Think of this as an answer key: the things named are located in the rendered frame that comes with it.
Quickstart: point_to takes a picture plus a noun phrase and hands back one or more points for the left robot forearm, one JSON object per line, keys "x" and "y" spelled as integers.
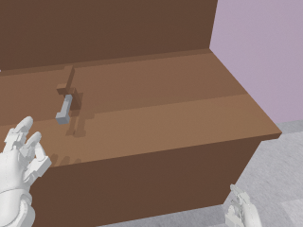
{"x": 15, "y": 208}

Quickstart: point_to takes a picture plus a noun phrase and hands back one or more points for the left robot hand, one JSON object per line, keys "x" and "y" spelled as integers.
{"x": 18, "y": 167}

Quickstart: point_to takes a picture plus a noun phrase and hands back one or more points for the counter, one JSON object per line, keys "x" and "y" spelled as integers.
{"x": 158, "y": 125}

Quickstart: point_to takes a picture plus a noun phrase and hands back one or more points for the right robot hand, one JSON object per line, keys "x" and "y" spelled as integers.
{"x": 247, "y": 212}

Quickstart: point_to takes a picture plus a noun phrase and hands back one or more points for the tap lever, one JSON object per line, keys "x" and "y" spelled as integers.
{"x": 63, "y": 117}

